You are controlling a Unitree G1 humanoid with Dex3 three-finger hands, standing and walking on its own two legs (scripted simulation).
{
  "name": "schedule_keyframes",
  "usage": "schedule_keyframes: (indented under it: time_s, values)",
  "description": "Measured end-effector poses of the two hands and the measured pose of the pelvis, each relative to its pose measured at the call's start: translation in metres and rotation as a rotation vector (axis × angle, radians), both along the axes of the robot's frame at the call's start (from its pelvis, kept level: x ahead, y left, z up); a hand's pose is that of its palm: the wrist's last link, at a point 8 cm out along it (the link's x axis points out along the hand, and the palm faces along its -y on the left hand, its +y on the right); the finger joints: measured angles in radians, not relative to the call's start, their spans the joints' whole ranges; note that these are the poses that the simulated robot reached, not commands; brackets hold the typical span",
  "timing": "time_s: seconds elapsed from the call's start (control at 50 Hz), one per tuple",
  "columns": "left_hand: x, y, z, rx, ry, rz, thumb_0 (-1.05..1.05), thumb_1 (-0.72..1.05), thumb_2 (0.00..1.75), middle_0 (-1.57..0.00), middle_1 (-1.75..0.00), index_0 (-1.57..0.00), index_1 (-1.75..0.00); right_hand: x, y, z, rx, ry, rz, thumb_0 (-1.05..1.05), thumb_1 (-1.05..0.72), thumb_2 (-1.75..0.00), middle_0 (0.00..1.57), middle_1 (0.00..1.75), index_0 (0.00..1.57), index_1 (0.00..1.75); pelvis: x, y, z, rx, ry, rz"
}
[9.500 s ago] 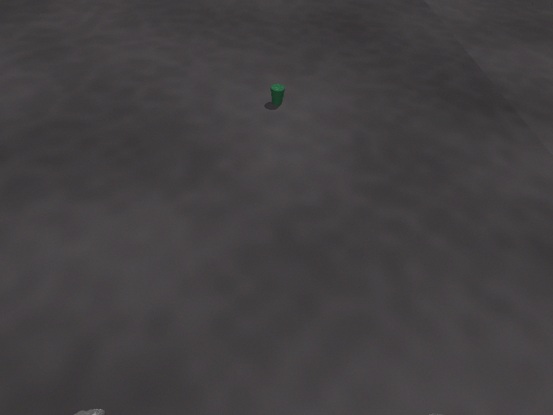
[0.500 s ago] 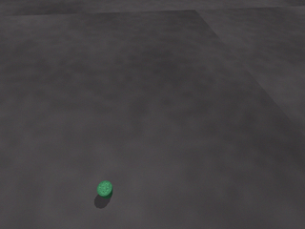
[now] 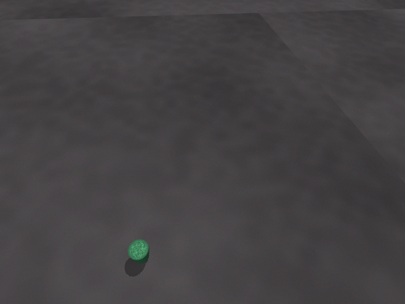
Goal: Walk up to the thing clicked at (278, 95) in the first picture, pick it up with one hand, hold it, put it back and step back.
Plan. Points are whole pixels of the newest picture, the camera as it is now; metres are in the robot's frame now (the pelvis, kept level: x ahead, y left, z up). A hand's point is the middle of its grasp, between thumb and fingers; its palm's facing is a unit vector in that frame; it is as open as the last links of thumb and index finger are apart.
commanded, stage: stand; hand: left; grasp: from above
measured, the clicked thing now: (140, 253) +0.41 +0.26 -0.73
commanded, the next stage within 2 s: rise first in 0.12 s
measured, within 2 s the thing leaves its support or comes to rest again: neither
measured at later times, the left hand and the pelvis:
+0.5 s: hand (85, 299) +0.15 +0.25 -0.17, palm faces -0.02 -0.94 -0.35, open 9.8 cm; pelvis -0.02 +0.00 -0.02, yaw +1 degrees
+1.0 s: hand out of the picture +0.11 +0.27 -0.23, palm faces -0.15 -0.87 -0.46, open 13.9 cm; pelvis -0.02 +0.00 -0.09, yaw +1 degrees
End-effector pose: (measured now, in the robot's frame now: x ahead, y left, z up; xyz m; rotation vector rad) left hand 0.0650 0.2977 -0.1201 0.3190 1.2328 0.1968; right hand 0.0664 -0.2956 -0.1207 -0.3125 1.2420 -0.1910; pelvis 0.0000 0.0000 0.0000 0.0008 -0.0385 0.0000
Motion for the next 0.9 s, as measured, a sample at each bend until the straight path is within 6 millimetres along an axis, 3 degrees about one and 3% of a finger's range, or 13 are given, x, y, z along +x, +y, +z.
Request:
schedule_keyframes:
  time_s: [0.26, 0.42, 0.5, 0.58, 0.7, 0.9]
  values:
    - [0.002, 0.001, 0.0, 0.0, -0.013, 0.014, 0.01, 0.9, 0.91, -0.2, -0.31, -0.2, -0.31, 0.002, 0.003, 0.0, 0.001, -0.015, -0.004, 0.01, -0.91, -0.9, 0.2, 0.3, 0.21, 0.3, -0.001, 0.002, -0.001, 0.001, 0.014, 0.005]
    - [0.061, -0.002, -0.011, -0.017, -0.128, 0.001, 0.01, 0.61, 0.95, -0.14, -0.6, -0.14, -0.6, 0.007, 0.029, -0.008, 0.043, -0.129, 0.005, 0.01, -0.94, -0.91, 0.2, 0.3, 0.2, 0.3, -0.017, -0.001, -0.014, -0.004, 0.122, 0.019]
    - [0.075, 0.001, -0.014, 0.005, -0.142, -0.053, 0.01, 0.35, 0.96, -0.09, -0.82, -0.1, -0.8, 0.002, 0.037, -0.014, 0.06, -0.143, -0.017, 0.01, -0.94, -0.91, 0.2, 0.3, 0.21, 0.3, -0.017, -0.002, -0.022, -0.004, 0.159, 0.011]
    - [0.072, 0.003, -0.02, 0.039, -0.104, -0.081, 0.0, 0.07, 0.97, -0.06, -0.96, -0.08, -0.94, 0.003, 0.04, -0.019, 0.07, -0.165, -0.024, 0.01, -0.93, -0.9, 0.2, 0.3, 0.21, 0.3, -0.015, 0.001, -0.03, -0.008, 0.183, 0.013]
    - [0.057, 0.007, -0.038, 0.064, -0.069, -0.087, 0.0, -0.27, 0.97, -0.06, -1.06, -0.08, -1.04, 0.02, 0.04, -0.028, 0.06, -0.242, 0.006, 0.01, -0.91, -0.9, 0.2, 0.3, 0.21, 0.3, -0.017, 0.004, -0.048, -0.013, 0.231, 0.013]
    - [0.047, 0.01, -0.063, 0.103, -0.099, -0.151, 0.0, -0.47, 0.96, -0.07, -1.11, -0.07, -1.1, 0.06, 0.045, -0.047, 0.033, -0.358, 0.073, 0.01, -0.89, -0.9, 0.2, 0.3, 0.21, 0.3, -0.021, 0.004, -0.08, -0.026, 0.302, 0.018]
